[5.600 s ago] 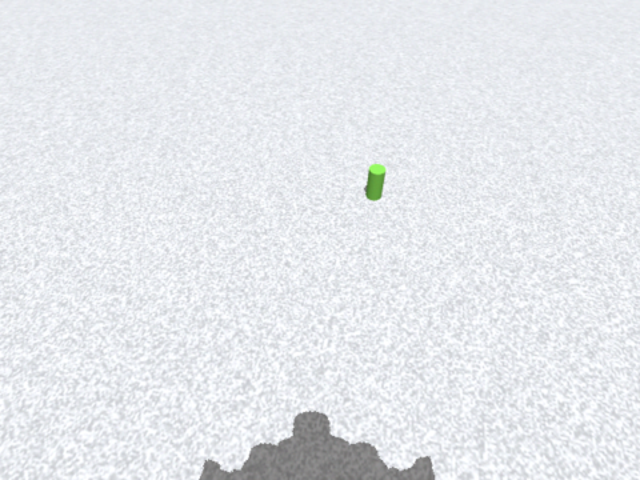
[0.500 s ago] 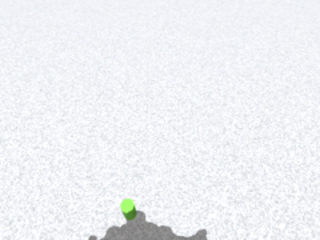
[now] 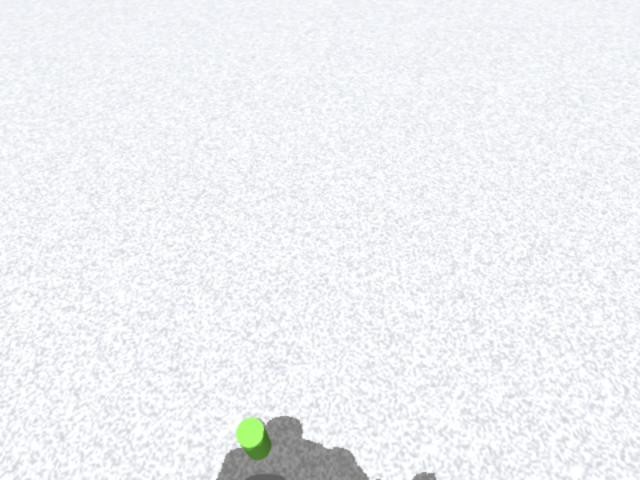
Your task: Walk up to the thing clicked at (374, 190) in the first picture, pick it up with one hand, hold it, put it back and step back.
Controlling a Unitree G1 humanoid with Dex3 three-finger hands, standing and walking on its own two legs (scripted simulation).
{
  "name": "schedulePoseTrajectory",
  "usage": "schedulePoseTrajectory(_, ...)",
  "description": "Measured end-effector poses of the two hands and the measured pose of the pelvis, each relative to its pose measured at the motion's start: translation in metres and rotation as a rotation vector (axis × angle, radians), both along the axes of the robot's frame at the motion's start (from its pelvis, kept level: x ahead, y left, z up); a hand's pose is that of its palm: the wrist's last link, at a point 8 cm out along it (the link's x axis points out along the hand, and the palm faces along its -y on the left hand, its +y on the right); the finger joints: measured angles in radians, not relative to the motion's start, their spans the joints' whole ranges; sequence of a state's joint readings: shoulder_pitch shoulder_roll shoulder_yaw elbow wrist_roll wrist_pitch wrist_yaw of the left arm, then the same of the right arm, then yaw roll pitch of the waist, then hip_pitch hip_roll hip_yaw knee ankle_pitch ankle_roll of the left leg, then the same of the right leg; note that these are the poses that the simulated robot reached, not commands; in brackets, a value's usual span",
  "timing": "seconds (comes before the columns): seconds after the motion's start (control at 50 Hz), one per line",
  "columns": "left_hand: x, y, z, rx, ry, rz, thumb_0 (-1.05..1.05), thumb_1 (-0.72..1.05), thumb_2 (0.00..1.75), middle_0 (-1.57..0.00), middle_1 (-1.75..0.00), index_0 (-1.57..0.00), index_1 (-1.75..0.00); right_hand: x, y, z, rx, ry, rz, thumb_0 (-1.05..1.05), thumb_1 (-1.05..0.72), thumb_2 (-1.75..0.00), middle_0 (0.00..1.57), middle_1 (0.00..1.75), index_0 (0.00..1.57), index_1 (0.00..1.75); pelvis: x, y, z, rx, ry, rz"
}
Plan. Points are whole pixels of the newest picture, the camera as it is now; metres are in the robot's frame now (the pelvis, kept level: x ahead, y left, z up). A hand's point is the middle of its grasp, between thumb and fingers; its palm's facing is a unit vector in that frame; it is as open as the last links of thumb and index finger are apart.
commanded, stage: walk up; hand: left
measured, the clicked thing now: (254, 439) +0.32 +0.22 -0.70
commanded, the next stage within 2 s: stand in 1.74 s
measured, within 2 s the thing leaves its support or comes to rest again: neither
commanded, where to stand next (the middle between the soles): -0.01 +0.00 m, yaw +2 degrees
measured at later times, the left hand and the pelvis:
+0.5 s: hand out of the picture +0.10 +0.27 -0.17, palm faces +0.00 -0.90 -0.43, open 7.4 cm; pelvis +0.01 -0.01 -0.03, yaw -2 degrees
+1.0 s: hand out of the picture +0.00 +0.26 -0.16, palm faces +0.12 -0.92 -0.36, open 7.4 cm; pelvis -0.02 -0.01 -0.01, yaw +6 degrees
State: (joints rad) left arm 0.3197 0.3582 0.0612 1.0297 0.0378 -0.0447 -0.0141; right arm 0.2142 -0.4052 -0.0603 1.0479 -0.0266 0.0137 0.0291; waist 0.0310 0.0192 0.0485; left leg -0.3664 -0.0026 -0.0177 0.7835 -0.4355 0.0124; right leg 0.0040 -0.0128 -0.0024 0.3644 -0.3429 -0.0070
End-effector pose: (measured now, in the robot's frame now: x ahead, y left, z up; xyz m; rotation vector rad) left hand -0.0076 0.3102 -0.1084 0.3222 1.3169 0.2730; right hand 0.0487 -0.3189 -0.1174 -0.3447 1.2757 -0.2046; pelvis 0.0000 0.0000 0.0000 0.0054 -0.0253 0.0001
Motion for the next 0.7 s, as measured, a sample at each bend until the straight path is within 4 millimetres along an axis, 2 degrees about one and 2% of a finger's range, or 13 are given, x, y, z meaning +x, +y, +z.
schedulePoseTrajectory(0.1, 0.011, 0.01, -0.011, 0.003, 0.067, 0.013, 0.0, 0.9, 0.9, -0.2, -0.3, -0.2, -0.3, 0.044, 0.012, -0.004, -0.005, -0.015, 0.046, 0.01, -0.91, -0.9, 0.2, 0.3, 0.2, 0.3, 0.022, 0.008, -0.008, -0.018, -0.01, 0.009)
schedulePoseTrajectory(0.18, 0.045, 0.02, -0.033, -0.006, 0.055, 0.042, 0.0, 0.9, 0.9, -0.2, -0.3, -0.2, -0.3, 0.078, 0.029, -0.013, -0.014, -0.057, 0.053, 0.01, -0.91, -0.9, 0.2, 0.3, 0.2, 0.3, 0.038, 0.016, -0.022, -0.005, -0.032, 0.02)
schedulePoseTrajectory(0.3, 0.103, 0.01, -0.029, -0.026, -0.053, -0.013, 0.0, 0.9, 0.9, -0.2, -0.3, -0.2, -0.3, 0.119, 0.048, -0.007, 0.02, -0.163, 0.048, 0.01, -0.9, -0.9, 0.2, 0.3, 0.2, 0.3, 0.04, 0.017, -0.017, 0.0, -0.035, 0.009)
schedulePoseTrajectory(0.36, 0.117, 0.007, -0.023, -0.015, -0.092, -0.038, 0.0, 0.9, 0.9, -0.2, -0.3, -0.2, -0.3, 0.134, 0.049, -0.005, 0.033, -0.221, 0.062, 0.01, -0.9, -0.9, 0.2, 0.3, 0.2, 0.3, 0.035, 0.014, -0.018, 0.004, -0.03, 0.0)
schedulePoseTrajectory(0.4, 0.118, 0.005, -0.02, 0.001, -0.107, -0.047, 0.0, 0.9, 0.9, -0.2, -0.3, -0.2, -0.3, 0.139, 0.046, -0.006, 0.038, -0.249, 0.075, 0.01, -0.9, -0.9, 0.2, 0.3, 0.2, 0.3, 0.029, 0.009, -0.02, 0.009, -0.026, -0.004)
schedulePoseTrajectory(0.48, 0.103, 0.0, -0.018, 0.042, -0.111, -0.062, 0.0, 0.9, 0.9, -0.2, -0.3, -0.2, -0.3, 0.138, 0.03, -0.015, 0.045, -0.285, 0.09, 0.01, -0.9, -0.9, 0.2, 0.3, 0.2, 0.3, 0.015, -0.003, -0.03, 0.02, -0.021, -0.023)
schedulePoseTrajectory(0.54, 0.076, -0.007, -0.014, 0.07, -0.083, -0.056, 0.0, 0.9, 0.9, -0.2, -0.3, -0.2, -0.3, 0.127, 0.014, -0.026, 0.051, -0.286, 0.079, 0.01, -0.9, -0.9, 0.2, 0.3, 0.2, 0.3, 0.003, -0.013, -0.035, -0.013, -0.033, -0.013)
schedulePoseTrajectory(0.64, 0.029, -0.016, 0.007, 0.093, -0.019, -0.031, 0.0, 0.9, 0.9, -0.2, -0.3, -0.2, -0.3, 0.084, -0.002, -0.023, 0.058, -0.168, 0.061, 0.01, -0.91, -0.9, 0.2, 0.3, 0.2, 0.3, -0.009, -0.023, -0.018, 0.058, -0.006, -0.015)
schedulePoseTrajectory(0.7, 0.018, -0.018, 0.016, 0.097, -0.006, -0.014, 0.0, 0.9, 0.9, -0.2, -0.3, -0.2, -0.3, 0.051, -0.011, -0.022, 0.042, -0.101, 0.053, 0.01, -0.91, -0.9, 0.2, 0.3, 0.2, 0.3, -0.017, -0.025, -0.01, 0.052, 0.025, 0.014)
